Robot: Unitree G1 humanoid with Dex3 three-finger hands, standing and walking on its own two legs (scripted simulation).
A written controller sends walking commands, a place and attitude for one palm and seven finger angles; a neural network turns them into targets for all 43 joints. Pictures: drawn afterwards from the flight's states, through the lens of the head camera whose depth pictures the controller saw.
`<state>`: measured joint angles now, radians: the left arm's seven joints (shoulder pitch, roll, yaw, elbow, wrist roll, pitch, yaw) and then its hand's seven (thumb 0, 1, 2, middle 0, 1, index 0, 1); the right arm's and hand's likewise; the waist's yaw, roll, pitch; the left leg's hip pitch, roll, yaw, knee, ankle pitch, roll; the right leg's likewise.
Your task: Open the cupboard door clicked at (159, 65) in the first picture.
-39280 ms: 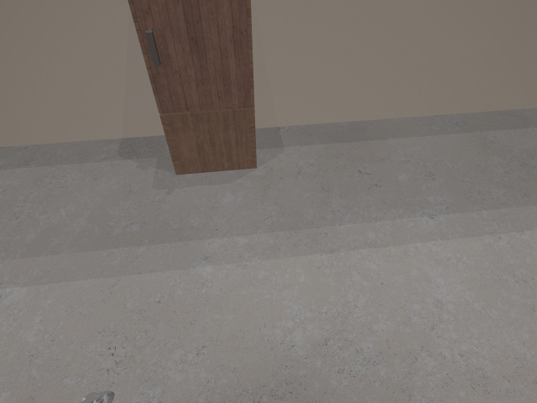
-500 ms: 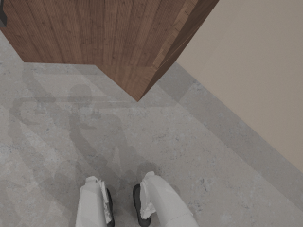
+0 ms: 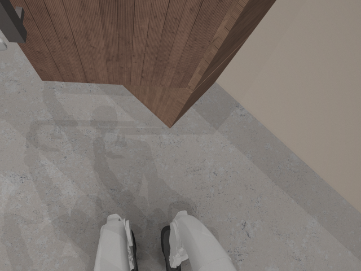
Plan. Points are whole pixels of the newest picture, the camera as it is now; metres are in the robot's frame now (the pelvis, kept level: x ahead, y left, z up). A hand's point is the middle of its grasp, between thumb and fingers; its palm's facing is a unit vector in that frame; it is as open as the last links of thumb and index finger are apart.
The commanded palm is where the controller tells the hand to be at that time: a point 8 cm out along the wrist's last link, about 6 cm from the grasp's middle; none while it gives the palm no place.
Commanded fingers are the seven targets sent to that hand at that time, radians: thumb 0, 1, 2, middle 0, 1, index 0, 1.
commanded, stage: slide the fingers in behind the handle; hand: left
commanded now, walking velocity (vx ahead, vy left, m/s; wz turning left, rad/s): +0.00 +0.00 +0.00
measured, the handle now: out of the picture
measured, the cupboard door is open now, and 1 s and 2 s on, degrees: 45 46 46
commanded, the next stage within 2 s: move the hooked fingers beside the handle in 0.76 s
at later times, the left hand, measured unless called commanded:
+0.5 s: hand out of the picture +0.56 +0.28 +0.08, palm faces +0.07 -1.00 +0.00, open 14.9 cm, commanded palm +0.57 +0.24 +0.07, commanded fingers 0.00 -0.50 0.30 -0.30 -1.20 -0.30 -1.20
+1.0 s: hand out of the picture +0.55 +0.27 +0.08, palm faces +0.10 -0.99 -0.01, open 15.1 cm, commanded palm +0.56 +0.24 +0.07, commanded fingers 0.00 -0.50 0.30 -0.30 -1.20 -0.30 -1.20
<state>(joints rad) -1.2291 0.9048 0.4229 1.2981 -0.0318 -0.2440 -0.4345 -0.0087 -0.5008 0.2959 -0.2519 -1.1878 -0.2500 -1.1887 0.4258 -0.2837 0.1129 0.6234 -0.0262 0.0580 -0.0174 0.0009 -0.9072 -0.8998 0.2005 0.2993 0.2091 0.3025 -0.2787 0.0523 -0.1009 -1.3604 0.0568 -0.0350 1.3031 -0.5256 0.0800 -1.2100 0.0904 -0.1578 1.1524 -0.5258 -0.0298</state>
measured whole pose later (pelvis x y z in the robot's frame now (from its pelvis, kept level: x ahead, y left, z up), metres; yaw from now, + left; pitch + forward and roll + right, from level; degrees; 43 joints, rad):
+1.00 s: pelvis +0.01 -0.02 +0.01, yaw +7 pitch +32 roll -9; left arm -1.22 0.68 0.25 1.27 -0.10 -0.29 -0.28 -0.01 -0.50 0.30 -0.08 -1.11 -0.08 -1.12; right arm 0.37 -0.26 0.06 0.70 -0.05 0.03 0.03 0.00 -0.91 -0.90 0.20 0.30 0.21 0.30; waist -0.22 0.05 -0.12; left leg -1.31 -0.02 -0.12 1.27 -0.51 0.05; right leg -1.14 0.10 -0.13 1.13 -0.55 -0.04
